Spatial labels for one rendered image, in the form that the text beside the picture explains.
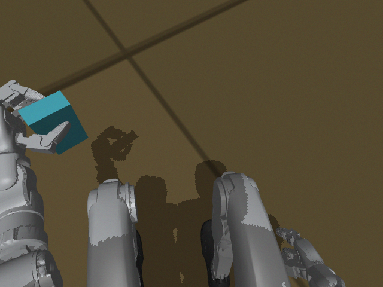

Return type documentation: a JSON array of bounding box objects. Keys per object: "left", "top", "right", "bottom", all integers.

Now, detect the right robot arm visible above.
[{"left": 306, "top": 264, "right": 346, "bottom": 287}]

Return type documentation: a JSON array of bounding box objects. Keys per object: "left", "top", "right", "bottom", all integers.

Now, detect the right robot hand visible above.
[{"left": 276, "top": 227, "right": 325, "bottom": 280}]

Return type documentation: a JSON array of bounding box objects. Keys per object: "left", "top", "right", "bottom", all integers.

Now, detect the left robot hand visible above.
[{"left": 0, "top": 80, "right": 71, "bottom": 155}]

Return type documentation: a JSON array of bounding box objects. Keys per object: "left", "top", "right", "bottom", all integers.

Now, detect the carton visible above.
[{"left": 18, "top": 91, "right": 89, "bottom": 155}]

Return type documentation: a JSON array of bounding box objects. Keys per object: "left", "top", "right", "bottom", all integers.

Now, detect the right robot foot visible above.
[{"left": 200, "top": 219, "right": 230, "bottom": 287}]

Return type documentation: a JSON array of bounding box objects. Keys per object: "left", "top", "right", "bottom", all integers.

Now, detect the left robot arm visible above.
[{"left": 0, "top": 152, "right": 63, "bottom": 287}]

